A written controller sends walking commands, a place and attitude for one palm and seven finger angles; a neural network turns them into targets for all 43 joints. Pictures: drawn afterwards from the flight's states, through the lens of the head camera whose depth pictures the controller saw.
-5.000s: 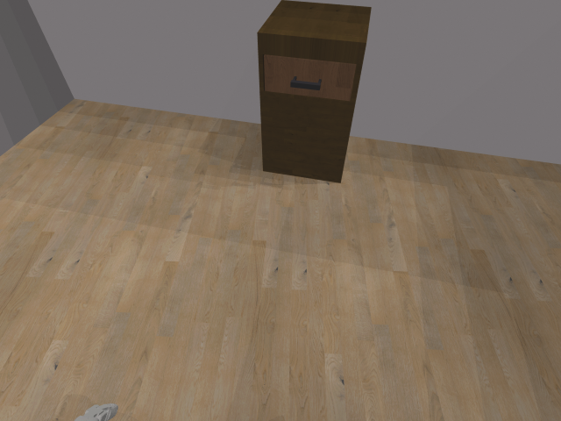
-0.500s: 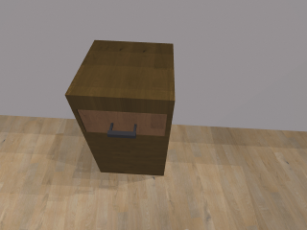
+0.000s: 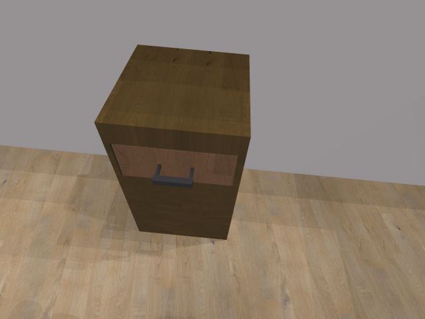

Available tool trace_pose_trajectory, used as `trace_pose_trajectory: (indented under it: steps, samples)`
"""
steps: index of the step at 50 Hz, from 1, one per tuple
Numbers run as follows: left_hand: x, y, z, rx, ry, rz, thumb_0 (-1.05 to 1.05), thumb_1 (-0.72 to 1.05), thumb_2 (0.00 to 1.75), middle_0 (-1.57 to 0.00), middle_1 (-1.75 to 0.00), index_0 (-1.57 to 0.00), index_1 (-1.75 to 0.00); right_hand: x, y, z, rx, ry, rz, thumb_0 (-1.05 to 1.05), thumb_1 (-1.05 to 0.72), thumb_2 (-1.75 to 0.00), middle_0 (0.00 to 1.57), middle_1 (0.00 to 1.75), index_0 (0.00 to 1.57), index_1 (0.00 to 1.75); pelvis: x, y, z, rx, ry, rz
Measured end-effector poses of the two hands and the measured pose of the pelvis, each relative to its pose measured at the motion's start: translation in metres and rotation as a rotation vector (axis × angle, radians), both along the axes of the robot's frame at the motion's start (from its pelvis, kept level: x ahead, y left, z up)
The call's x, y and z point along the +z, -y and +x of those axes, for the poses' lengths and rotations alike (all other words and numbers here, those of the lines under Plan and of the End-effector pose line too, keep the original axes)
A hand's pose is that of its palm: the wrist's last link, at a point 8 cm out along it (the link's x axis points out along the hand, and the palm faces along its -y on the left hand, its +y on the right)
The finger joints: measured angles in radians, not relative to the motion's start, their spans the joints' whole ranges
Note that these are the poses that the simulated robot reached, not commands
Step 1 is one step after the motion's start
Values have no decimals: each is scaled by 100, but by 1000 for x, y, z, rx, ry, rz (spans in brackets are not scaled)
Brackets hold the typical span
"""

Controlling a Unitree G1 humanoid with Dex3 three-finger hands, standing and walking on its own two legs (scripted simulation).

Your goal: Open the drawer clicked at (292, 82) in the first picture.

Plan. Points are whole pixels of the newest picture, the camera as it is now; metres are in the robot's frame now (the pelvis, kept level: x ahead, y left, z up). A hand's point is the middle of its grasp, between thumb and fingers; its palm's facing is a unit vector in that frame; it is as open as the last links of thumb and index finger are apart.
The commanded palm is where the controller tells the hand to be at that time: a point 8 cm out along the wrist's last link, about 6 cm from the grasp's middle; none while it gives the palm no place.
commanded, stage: come to a stop and stand still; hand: left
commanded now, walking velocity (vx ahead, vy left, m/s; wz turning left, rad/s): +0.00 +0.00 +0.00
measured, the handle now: (174, 175) +0.55 +0.15 -0.20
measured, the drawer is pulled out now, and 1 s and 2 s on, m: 0.00 0.00 0.00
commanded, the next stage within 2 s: look again from close up in 0.60 s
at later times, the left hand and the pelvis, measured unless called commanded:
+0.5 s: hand out of the picture -0.02 +0.14 -0.17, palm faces +0.02 -0.98 -0.20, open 7.3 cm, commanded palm none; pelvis -0.02 -0.03 +0.01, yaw -1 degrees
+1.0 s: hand out of the picture +0.00 +0.16 -0.17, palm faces +0.05 -0.97 -0.22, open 7.4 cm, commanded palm none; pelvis -0.02 -0.02 +0.00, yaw +1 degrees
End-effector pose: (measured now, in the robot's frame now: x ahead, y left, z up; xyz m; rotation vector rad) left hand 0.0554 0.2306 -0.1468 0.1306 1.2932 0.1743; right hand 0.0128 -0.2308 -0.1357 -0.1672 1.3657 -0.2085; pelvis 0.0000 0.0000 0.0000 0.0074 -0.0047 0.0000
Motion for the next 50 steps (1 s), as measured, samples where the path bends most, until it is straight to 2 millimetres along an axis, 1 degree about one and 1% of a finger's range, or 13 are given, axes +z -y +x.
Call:
trace_pose_trajectory:
  steps: [4, 6, 9, 13, 20, 26, 33, 36, 40, 45, 50]
  samples:
    - [6, -8, -23, 10, -47, 19, 1, 92, 90, -20, -30, -20, -30, 0, -8, 5, 21, 11, 19, 0, -91, -90, 19, 30, 20, 30, 4, -1, -1, -4, -11, 2]
    - [8, -7, -33, 8, -71, 30, 1, 92, 90, -20, -30, -20, -30, -3, -6, 6, 20, 15, 22, 1, -92, -90, 20, 30, 20, 30, 4, 0, -3, -11, -13, 10]
    - [9, -3, -47, 0, -100, 48, 1, 92, 90, -20, -30, -20, -30, -10, -1, 5, 9, 29, 44, 1, -93, -90, 20, 30, 20, 30, 1, 5, -5, -23, -12, 27]
    - [17, 10, -62, -15, -125, 49, 1, 92, 90, -20, -30, -20, -30, -14, 5, 0, -9, 35, 64, 1, -93, -90, 20, 30, 20, 30, 5, 9, -9, -17, 0, 7]
    - [14, 34, -73, -16, -112, 19, 1, 92, 90, -20, -30, -20, -30, -11, 12, -23, 0, -3, 73, 0, -92, -90, 19, 30, 20, 30, 7, 22, -16, -13, 20, 8]
    - [11, 46, -85, -9, -117, -4, 2, 93, 90, -20, -30, -20, -30, -8, 16, -46, -2, -50, 76, 0, -91, -90, 19, 30, 20, 30, 8, 31, -22, -10, 27, 3]
    - [11, 57, -97, -1, -140, -20, 1, 92, 90, -20, -30, -20, -30, -9, 14, -69, -13, -102, 89, 0, -91, -90, 19, 30, 20, 30, 9, 35, -25, -8, 23, 0]
    - [12, 60, -100, -14, -146, -24, 1, 92, 90, -20, -30, -20, -30, -10, 13, -75, -15, -115, 99, 0, -91, -90, 19, 30, 20, 30, 8, 36, -26, -2, 19, -1]
    - [12, 51, -97, -20, -116, 0, 1, 92, 90, -20, -30, -20, -30, -12, 19, -70, 0, -70, 81, 0, -91, -90, 20, 30, 20, 30, 4, 35, -29, 14, 6, -8]
    - [12, 36, -83, -3, -44, 30, 1, 91, 90, -20, -30, -20, -30, -14, 22, -54, 12, -14, 55, 0, -91, -90, 19, 30, 20, 30, 1, 28, -24, 24, 14, -11]
    - [10, 25, -68, -9, 18, 30, 1, 91, 90, -20, -30, -20, -30, -10, 17, -34, 24, 56, 41, 0, -91, -90, 19, 30, 20, 30, 0, 20, -24, 15, 32, -10]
